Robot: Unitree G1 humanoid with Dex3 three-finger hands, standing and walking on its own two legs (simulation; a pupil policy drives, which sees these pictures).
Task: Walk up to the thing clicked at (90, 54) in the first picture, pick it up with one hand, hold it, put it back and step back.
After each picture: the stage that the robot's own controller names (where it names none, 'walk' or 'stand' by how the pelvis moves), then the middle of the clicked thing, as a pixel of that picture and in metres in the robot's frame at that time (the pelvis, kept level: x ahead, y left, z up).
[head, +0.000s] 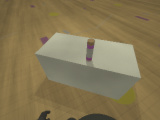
stand; (89, 50) +0.70 +0.05 -0.04
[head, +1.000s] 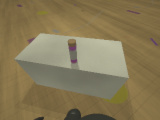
walk; (73, 52) +0.59 +0.23 -0.01
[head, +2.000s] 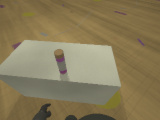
stand; (61, 62) +0.47 +0.28 -0.03
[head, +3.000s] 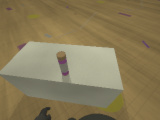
stand; (63, 64) +0.47 +0.26 -0.04
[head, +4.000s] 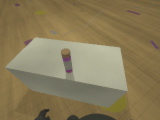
stand; (67, 62) +0.48 +0.24 -0.04
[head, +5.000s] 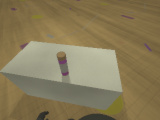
stand; (63, 64) +0.47 +0.26 -0.04
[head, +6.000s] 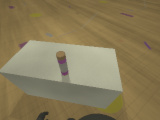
stand; (63, 64) +0.46 +0.27 -0.04
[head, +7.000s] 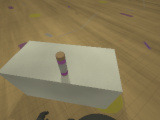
stand; (62, 65) +0.46 +0.27 -0.04
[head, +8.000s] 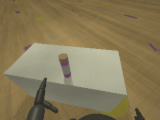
rise first; (65, 66) +0.45 +0.26 -0.04
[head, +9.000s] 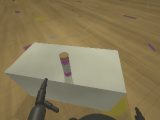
go down; (66, 65) +0.46 +0.26 -0.04
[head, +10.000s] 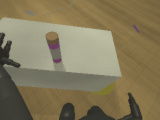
go down; (55, 50) +0.49 +0.24 +0.02
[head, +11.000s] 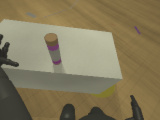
go down; (54, 51) +0.48 +0.25 +0.03
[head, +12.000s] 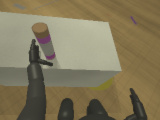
close in; (46, 44) +0.49 +0.26 +0.07
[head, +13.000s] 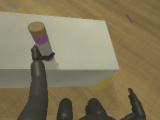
lift; (44, 45) +0.48 +0.25 +0.07
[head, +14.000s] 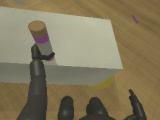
lift; (44, 44) +0.47 +0.26 +0.08
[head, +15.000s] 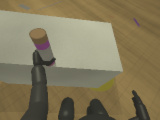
lift; (45, 50) +0.44 +0.26 +0.08
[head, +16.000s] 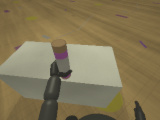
lift; (62, 61) +0.34 +0.18 +0.17
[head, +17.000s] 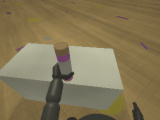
hold; (65, 64) +0.33 +0.18 +0.16
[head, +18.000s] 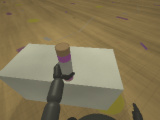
hold; (65, 64) +0.33 +0.17 +0.16
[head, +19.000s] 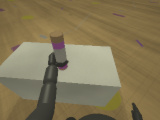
crouch; (60, 53) +0.41 +0.21 +0.17
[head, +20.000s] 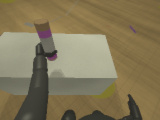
lower; (47, 42) +0.49 +0.25 +0.14
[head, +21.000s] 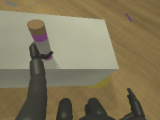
lower; (42, 43) +0.49 +0.25 +0.07
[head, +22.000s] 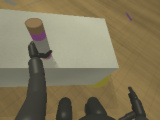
lower; (41, 42) +0.49 +0.26 +0.08
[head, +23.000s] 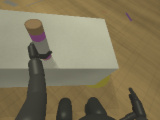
lower; (41, 43) +0.49 +0.26 +0.08
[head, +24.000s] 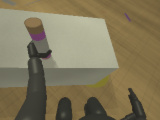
lower; (41, 42) +0.49 +0.26 +0.08
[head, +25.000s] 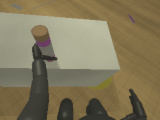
open; (46, 47) +0.47 +0.25 +0.07
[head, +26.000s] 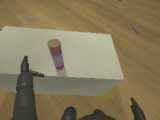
sink last; (57, 56) +0.45 +0.23 +0.03
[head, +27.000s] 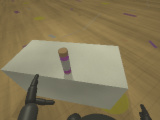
stand; (65, 62) +0.46 +0.25 +0.02
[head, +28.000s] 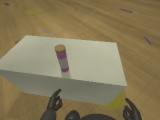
stand; (62, 60) +0.46 +0.25 +0.03
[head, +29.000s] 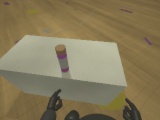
stand; (63, 60) +0.46 +0.25 +0.03
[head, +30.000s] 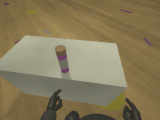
stand; (63, 60) +0.45 +0.25 +0.03
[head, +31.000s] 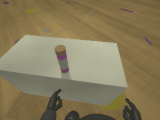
stand; (62, 60) +0.45 +0.25 +0.03
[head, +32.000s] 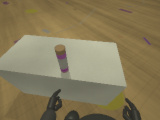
stand; (62, 60) +0.45 +0.25 +0.03
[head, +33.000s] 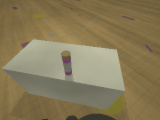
stand; (67, 64) +0.47 +0.24 -0.03
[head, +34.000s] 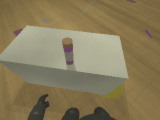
walk; (68, 53) +0.51 +0.20 -0.01
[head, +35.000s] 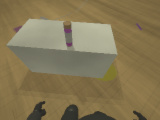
walk; (68, 35) +0.73 +0.28 -0.02
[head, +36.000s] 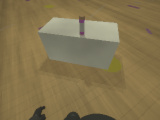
stand; (81, 25) +1.09 +0.23 -0.01
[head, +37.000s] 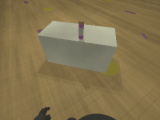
stand; (81, 30) +1.09 +0.22 -0.04
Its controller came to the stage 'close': yes
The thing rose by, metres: 0.22
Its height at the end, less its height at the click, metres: +0.00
